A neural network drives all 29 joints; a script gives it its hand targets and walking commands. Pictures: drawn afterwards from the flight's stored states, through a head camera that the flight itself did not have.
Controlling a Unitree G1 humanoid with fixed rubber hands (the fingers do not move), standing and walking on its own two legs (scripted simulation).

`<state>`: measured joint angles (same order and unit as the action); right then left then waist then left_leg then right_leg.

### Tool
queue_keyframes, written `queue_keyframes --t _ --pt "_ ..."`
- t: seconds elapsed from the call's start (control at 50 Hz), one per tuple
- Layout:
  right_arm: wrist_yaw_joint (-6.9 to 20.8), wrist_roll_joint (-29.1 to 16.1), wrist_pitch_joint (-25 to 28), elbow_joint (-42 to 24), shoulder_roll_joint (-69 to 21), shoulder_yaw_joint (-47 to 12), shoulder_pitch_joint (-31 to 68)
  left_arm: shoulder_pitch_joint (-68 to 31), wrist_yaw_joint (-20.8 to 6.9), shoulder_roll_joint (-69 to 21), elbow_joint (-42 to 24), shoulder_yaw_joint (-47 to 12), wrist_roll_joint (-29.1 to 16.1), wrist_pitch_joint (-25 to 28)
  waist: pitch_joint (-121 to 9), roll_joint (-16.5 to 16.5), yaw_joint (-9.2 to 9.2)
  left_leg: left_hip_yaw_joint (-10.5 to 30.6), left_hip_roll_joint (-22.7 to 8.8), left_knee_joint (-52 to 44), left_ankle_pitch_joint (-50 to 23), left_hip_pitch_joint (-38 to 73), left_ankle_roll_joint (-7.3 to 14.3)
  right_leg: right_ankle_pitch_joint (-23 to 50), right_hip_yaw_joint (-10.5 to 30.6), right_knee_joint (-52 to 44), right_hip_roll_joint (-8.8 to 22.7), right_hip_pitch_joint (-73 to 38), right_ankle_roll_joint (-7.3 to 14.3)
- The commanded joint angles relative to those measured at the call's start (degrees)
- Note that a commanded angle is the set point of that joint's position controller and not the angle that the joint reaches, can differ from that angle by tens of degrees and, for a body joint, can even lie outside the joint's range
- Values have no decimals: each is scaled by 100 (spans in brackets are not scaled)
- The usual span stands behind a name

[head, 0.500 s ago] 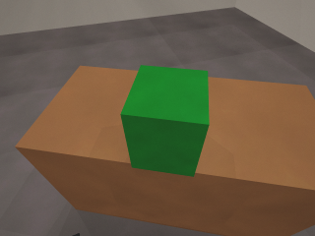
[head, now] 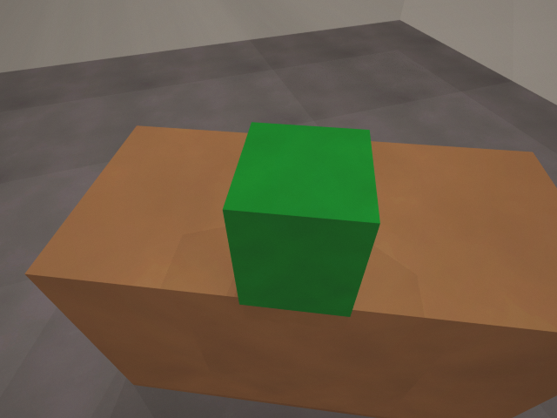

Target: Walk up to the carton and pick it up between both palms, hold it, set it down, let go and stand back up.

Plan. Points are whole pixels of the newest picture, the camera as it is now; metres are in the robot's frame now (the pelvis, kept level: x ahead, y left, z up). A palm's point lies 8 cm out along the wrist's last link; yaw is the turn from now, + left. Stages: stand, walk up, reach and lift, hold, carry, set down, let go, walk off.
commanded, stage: stand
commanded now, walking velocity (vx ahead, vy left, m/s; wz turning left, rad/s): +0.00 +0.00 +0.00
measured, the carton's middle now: (301, 221) +0.42 -0.03 +0.04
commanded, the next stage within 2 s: none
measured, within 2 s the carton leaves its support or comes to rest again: neither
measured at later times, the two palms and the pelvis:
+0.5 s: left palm out of the picture -0.07 +0.21 -0.14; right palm out of the picture -0.07 -0.20 -0.15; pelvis -0.02 +0.01 +0.00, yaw -1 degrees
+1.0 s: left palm out of the picture -0.06 +0.21 -0.15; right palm out of the picture -0.08 -0.18 -0.15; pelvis -0.03 +0.01 +0.00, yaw -2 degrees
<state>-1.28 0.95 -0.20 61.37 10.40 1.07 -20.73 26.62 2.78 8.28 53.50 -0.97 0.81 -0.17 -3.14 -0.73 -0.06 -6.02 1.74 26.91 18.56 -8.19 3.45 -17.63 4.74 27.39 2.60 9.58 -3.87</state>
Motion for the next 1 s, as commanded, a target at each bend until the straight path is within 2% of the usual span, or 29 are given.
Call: queue_keyframes --t 0.0,0.3,0.58,0.6,0.7,0.76,0.78,0.8,0.84,0.92,0.96,0.98 --pt "-52 -6 58 -76 658 95 -426 551 53 581 -4 121 -5 63 879 136 15 827 -811 -640 -1745 52 67 1251 118 -379 215 758 277" --pt "-76 -19 38 171 416 -3 -502 473 63 296 631 17 -11 4 1088 110 43 946 -838 -990 -613 -223 98 965 108 -351 182 769 213" --pt "-92 -26 40 226 335 -14 -517 308 62 198 923 -9 -11 -7 1088 144 61 917 -847 -1027 -468 -253 139 989 95 -308 160 813 184" --pt "-95 -16 43 175 180 -7 -528 251 62 199 981 1 -25 -10 1040 346 118 828 -830 -963 -608 -206 152 1078 84 -359 150 736 197" --pt "-90 -13 64 174 140 9 -587 70 65 247 1012 7 -35 -15 1014 271 162 726 -770 -854 -859 -193 125 1155 157 -418 196 685 204" --pt "-112 -6 61 172 129 2 -623 25 65 152 1042 -12 -28 -34 1025 56 175 726 -770 -943 -656 -115 96 1024 167 -426 169 771 204" --pt "-112 -10 72 168 139 7 -598 -14 65 198 1038 2 -32 -45 1043 55 157 777 -785 -980 -605 -263 99 1102 93 -380 149 642 174" --pt "-110 -2 79 138 108 17 -562 -19 70 270 1053 25 -24 -39 974 233 151 755 -790 -943 -593 -288 135 1082 103 -386 171 575 190" --pt "-109 -20 81 128 74 4 -583 15 58 150 1096 5 -28 -50 947 161 137 762 -806 -921 -722 -172 130 1117 88 -365 155 624 177" --pt "-120 -10 82 79 62 14 -592 -36 56 220 1122 54 -9 -98 1136 5 131 821 -844 -1080 -342 -471 143 1093 60 -333 120 607 154" --pt "-129 -14 85 93 -6 12 -607 -4 69 127 1146 45 -13 -92 1133 100 90 796 -854 -1060 -412 -541 151 1140 56 -303 123 513 145" --pt "-134 -15 96 81 45 22 -630 -77 56 122 1106 44 -33 -87 984 -94 121 806 -850 -1140 -359 -453 159 1117 68 -263 108 534 141"
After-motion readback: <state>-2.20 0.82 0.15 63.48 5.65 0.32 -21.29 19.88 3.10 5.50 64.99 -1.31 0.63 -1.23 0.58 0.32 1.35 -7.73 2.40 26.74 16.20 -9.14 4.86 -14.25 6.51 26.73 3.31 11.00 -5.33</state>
